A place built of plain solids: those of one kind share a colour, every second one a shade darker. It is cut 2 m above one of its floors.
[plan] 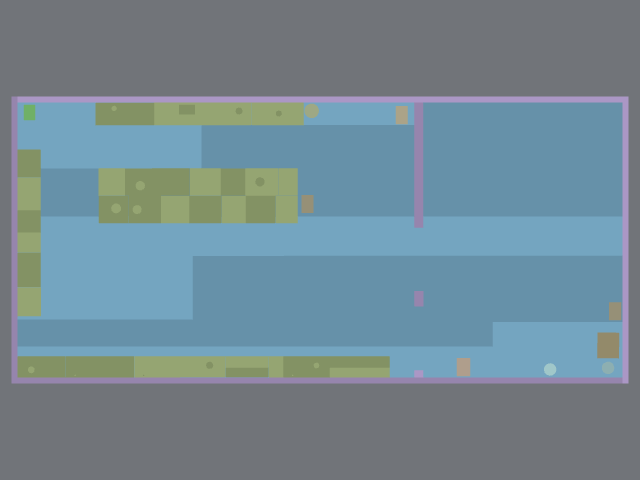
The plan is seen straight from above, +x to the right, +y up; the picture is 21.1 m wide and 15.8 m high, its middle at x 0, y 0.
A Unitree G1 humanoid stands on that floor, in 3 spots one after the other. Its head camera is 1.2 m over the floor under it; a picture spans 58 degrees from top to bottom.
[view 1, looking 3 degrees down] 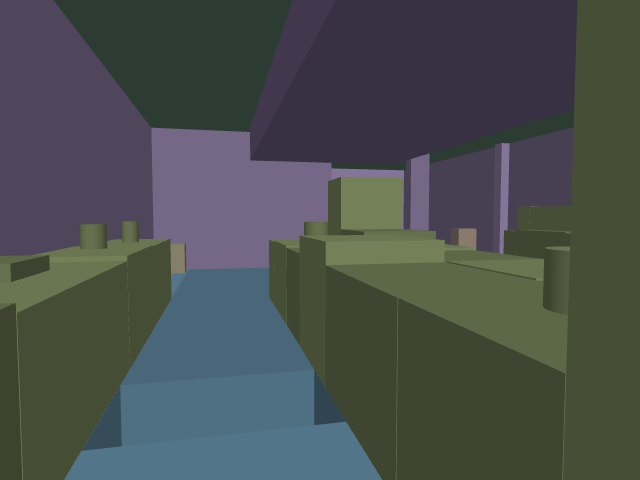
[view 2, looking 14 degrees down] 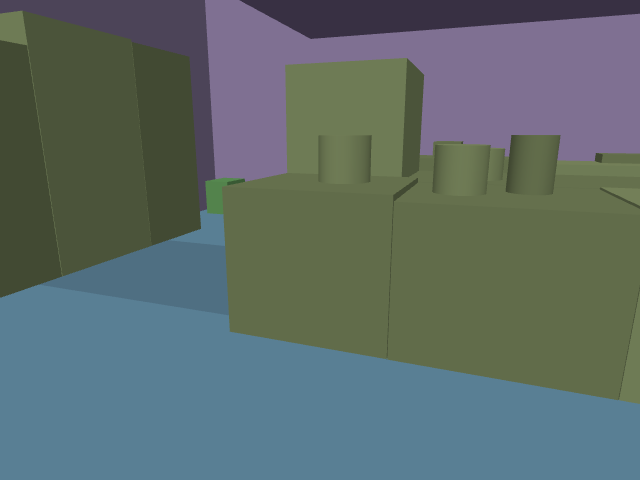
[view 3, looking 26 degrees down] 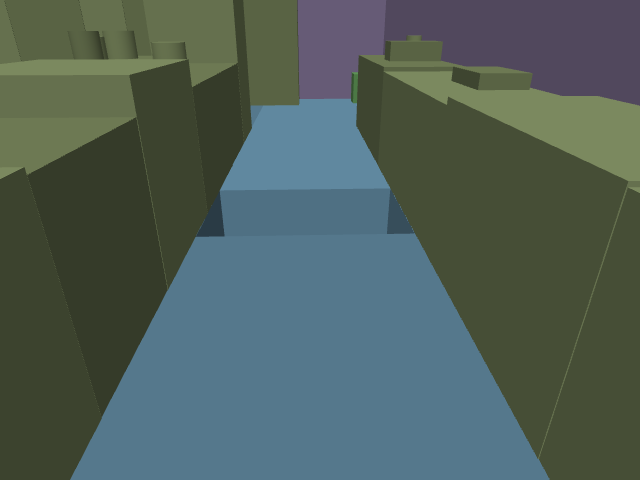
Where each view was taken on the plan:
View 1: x -7.18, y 3.07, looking -13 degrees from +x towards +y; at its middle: unit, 3.21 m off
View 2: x -5.92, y -1.57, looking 110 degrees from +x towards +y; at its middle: unit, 2.32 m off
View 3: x -1.37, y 3.07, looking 178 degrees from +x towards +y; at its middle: floor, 2.74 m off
